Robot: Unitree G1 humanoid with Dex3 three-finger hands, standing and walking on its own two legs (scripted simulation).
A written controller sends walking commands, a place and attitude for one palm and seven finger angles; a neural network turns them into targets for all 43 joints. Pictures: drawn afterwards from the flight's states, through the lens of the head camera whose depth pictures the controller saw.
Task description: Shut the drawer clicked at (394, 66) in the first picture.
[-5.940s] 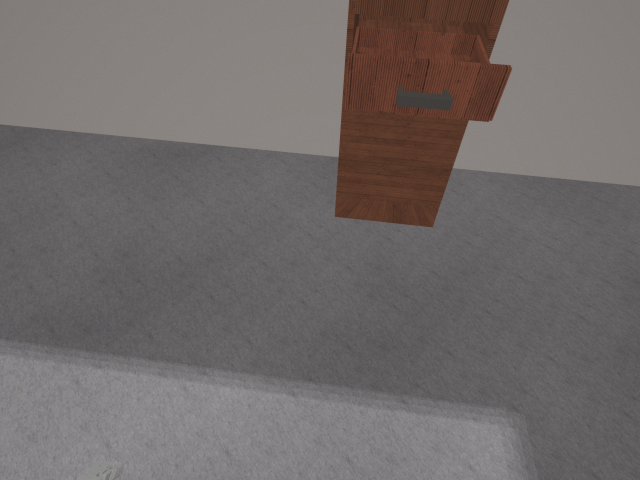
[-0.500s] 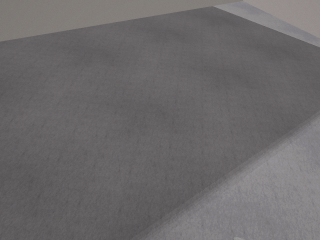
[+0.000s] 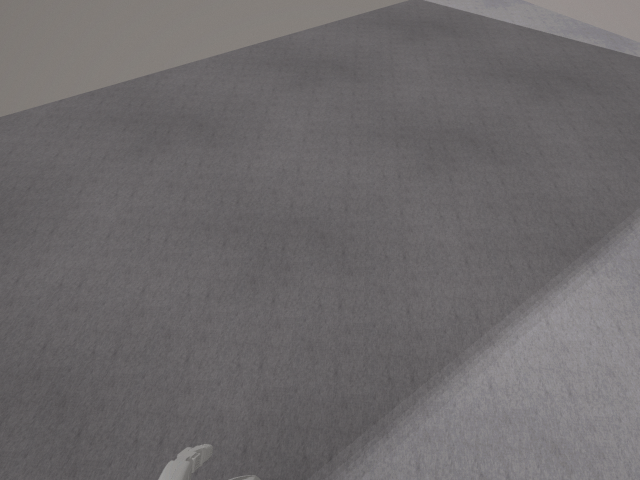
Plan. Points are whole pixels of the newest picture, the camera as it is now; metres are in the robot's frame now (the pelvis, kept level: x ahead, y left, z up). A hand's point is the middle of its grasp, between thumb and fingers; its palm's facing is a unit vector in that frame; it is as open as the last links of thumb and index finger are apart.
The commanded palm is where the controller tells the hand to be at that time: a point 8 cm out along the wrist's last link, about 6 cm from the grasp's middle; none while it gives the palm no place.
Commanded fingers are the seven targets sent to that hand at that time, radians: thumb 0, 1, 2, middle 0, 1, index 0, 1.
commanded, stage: turn to face it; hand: left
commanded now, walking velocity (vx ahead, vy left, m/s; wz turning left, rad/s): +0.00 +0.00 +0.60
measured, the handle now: out of the picture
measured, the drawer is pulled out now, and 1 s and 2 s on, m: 0.29 0.29 0.29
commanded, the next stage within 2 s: none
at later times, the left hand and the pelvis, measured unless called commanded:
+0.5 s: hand out of the picture +0.01 +0.27 -0.16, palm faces +0.32 -0.91 -0.27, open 7.4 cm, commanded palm none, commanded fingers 0.00 0.90 0.90 -0.20 -0.30 -0.20 -0.30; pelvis +0.00 +0.03 +0.00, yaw +15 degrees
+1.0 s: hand out of the picture -0.06 +0.17 -0.15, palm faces +0.60 -0.76 -0.25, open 7.4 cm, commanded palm none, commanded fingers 0.00 0.90 0.90 -0.20 -0.30 -0.20 -0.30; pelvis +0.01 -0.01 +0.00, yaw +36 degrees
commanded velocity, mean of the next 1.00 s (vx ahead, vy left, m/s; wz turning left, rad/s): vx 0.00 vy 0.00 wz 0.60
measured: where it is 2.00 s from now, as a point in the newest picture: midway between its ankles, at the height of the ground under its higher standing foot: outside the picture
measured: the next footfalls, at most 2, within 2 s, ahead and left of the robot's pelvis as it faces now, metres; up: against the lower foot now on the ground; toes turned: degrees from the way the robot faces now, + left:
left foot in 0.14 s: +0.06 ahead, +0.13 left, +0.00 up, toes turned +15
right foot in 0.66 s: +0.07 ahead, -0.11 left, +0.00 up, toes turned +20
